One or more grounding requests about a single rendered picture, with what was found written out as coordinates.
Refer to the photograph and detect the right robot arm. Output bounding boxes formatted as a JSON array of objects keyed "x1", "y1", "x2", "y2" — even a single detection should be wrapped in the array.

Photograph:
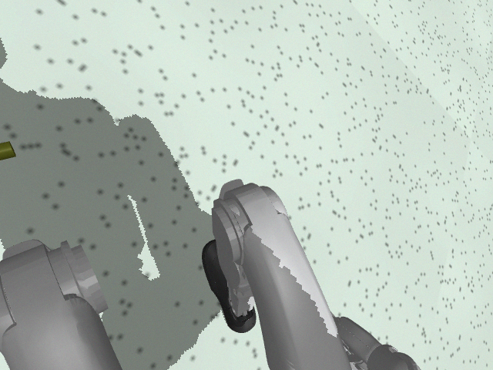
[{"x1": 367, "y1": 345, "x2": 421, "y2": 370}]

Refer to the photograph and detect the right robot foot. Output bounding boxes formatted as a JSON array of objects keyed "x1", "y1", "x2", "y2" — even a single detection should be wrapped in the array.
[{"x1": 202, "y1": 240, "x2": 256, "y2": 333}]

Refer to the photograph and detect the bottle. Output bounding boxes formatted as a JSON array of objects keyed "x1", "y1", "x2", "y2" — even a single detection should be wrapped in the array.
[{"x1": 0, "y1": 141, "x2": 16, "y2": 160}]

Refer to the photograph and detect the right robot hand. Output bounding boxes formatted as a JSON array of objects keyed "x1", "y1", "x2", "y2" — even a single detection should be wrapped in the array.
[{"x1": 331, "y1": 312, "x2": 382, "y2": 370}]

